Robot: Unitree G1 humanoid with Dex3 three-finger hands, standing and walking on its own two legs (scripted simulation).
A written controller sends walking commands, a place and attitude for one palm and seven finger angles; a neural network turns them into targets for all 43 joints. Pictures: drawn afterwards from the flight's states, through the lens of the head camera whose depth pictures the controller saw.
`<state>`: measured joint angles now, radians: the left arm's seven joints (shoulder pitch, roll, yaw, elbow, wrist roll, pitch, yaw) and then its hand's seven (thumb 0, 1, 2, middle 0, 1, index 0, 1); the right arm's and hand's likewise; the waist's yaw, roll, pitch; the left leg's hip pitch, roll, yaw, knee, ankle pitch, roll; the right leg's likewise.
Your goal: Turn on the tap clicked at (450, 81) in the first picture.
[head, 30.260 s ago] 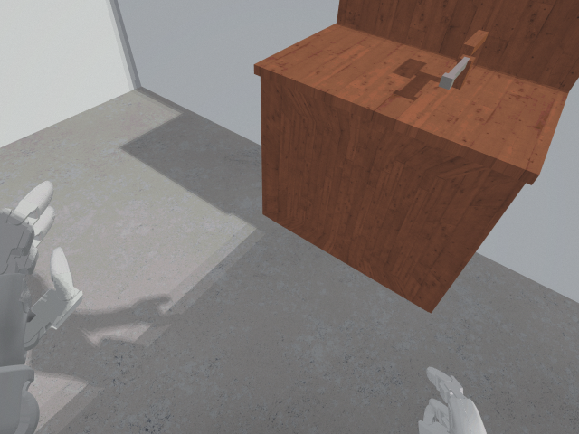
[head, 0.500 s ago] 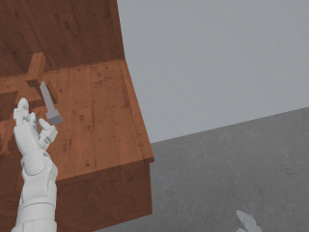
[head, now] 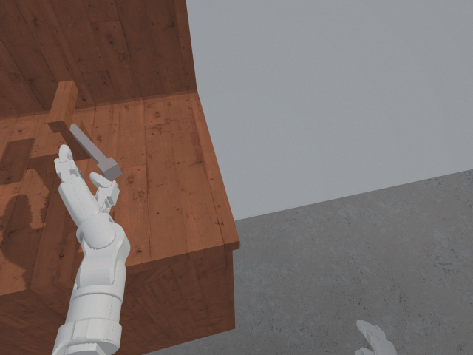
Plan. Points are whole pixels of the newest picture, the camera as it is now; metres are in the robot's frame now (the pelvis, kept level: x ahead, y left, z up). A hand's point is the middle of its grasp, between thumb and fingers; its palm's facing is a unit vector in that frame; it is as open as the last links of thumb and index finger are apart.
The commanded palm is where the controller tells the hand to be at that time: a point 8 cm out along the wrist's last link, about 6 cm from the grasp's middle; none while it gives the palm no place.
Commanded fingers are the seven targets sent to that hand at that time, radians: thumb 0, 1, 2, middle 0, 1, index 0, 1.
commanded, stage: push the lever round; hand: left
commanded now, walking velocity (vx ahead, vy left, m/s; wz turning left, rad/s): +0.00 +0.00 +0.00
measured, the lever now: (109, 169) +0.40 +0.26 +0.10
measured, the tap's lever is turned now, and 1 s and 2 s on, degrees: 30 56 74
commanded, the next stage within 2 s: lift the hand up off the lever in 1.60 s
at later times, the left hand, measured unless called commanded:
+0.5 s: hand (142, 172) +0.39 +0.20 +0.09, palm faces +0.75 -0.66 -0.09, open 7.5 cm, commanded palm +0.34 +0.22 +0.10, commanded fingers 0.00 0.90 0.90 -0.15 -0.15 -0.15 -0.15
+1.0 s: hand (158, 160) +0.43 +0.18 +0.09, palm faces +0.80 -0.59 -0.11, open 7.5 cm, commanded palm +0.37 +0.20 +0.10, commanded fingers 0.00 0.90 0.90 -0.15 -0.15 -0.15 -0.15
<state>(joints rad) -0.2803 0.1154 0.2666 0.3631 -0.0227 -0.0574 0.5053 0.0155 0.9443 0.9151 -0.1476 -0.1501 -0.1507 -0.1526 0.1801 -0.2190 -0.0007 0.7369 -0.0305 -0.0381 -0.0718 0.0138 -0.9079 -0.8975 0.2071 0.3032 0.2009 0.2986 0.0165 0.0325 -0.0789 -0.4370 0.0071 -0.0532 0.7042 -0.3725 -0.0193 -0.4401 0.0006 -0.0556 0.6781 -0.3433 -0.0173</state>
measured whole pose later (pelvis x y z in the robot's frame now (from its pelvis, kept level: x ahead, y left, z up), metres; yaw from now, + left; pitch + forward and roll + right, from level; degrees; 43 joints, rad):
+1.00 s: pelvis +0.00 -0.01 -0.01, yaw +0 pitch +9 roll +0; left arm -0.66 0.01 0.30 0.73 0.11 -0.03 0.90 0.00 0.97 0.93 -0.15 -0.15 -0.15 -0.15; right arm 0.18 -0.20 -0.04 0.81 -0.10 0.03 0.00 0.01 -0.91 -0.90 0.21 0.30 0.20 0.30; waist -0.02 0.03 -0.11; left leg -0.53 0.02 -0.07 0.74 -0.38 -0.04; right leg -0.53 0.01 -0.07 0.72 -0.36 -0.04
